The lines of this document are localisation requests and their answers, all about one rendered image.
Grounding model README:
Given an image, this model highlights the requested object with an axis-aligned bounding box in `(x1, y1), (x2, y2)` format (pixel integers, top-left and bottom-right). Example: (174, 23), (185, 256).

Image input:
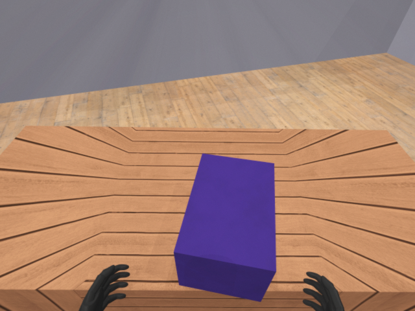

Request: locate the pedestal
(0, 126), (415, 311)

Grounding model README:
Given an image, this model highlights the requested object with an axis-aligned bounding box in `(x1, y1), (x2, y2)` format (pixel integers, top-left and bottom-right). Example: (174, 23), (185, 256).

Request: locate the left robot hand
(79, 264), (130, 311)

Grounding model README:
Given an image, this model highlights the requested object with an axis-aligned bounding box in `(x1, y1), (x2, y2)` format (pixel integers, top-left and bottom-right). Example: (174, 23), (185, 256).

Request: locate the right robot hand
(303, 271), (344, 311)

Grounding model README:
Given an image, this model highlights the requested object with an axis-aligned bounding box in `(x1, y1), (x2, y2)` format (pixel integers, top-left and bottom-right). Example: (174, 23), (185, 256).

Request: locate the carton
(174, 154), (276, 302)

